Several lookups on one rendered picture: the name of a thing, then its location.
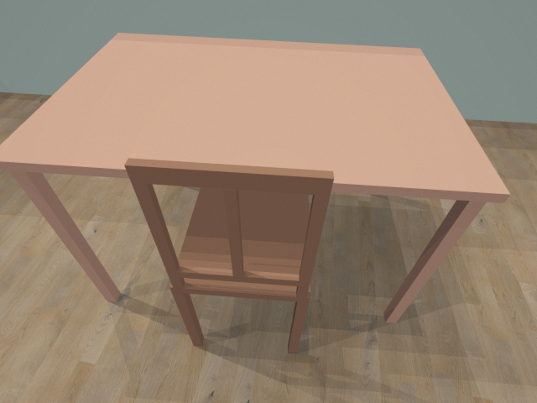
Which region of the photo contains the table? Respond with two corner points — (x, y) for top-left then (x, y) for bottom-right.
(0, 33), (511, 323)

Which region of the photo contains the chair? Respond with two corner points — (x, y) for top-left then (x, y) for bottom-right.
(124, 158), (334, 354)

